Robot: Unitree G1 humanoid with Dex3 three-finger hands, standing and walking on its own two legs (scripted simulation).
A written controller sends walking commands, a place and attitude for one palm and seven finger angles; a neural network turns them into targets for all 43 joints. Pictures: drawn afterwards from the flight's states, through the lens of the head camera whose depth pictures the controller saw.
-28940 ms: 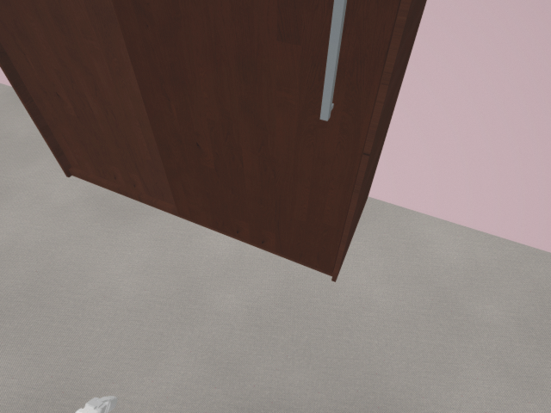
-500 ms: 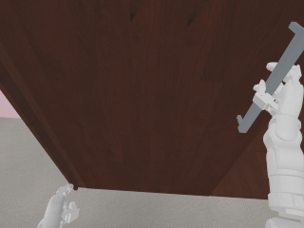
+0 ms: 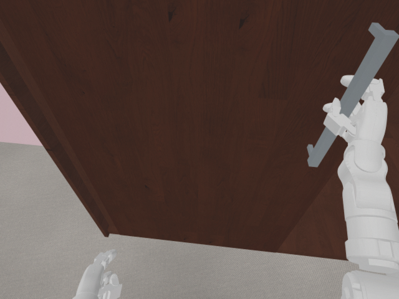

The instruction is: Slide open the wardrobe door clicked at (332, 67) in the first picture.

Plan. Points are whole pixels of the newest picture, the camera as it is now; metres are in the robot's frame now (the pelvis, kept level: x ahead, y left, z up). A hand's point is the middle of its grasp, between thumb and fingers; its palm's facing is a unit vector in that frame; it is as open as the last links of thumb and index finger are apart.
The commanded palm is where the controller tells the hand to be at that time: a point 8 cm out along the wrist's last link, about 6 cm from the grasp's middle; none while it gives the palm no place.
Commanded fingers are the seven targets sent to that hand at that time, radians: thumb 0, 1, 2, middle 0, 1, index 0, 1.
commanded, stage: stop walking and hold the door there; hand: right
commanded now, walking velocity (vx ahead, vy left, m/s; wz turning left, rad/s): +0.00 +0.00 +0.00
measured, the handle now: (338, 107) +0.45 -0.26 +0.18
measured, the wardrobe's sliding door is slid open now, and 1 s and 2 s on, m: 0.67 0.67 0.62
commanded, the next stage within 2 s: loosen the grip on the handle in 0.66 s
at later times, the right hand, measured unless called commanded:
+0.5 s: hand (330, 115) +0.40 -0.22 +0.19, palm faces +0.40 +0.91 -0.10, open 6.6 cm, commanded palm +0.37 -0.24 +0.17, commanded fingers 0.00 -0.90 -0.90 0.45 1.40 0.45 1.40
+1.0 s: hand (334, 107) +0.42 -0.23 +0.20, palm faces +0.44 +0.89 -0.14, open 8.2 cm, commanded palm +0.37 -0.25 +0.18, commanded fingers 0.00 0.55 -0.20 0.41 1.35 0.41 1.35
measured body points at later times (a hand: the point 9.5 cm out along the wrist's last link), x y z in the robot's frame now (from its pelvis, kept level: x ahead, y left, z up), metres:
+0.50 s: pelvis +0.01 +0.02 +0.00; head -0.02 +0.02 +0.45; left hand +0.14 +0.27 -0.10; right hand +0.38 -0.27 +0.20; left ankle -0.02 +0.12 -0.73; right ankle +0.05 -0.03 -0.73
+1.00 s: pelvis -0.01 +0.05 +0.00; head +0.01 +0.03 +0.45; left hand +0.11 +0.29 -0.10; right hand +0.39 -0.27 +0.21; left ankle -0.02 +0.13 -0.73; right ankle +0.05 -0.03 -0.73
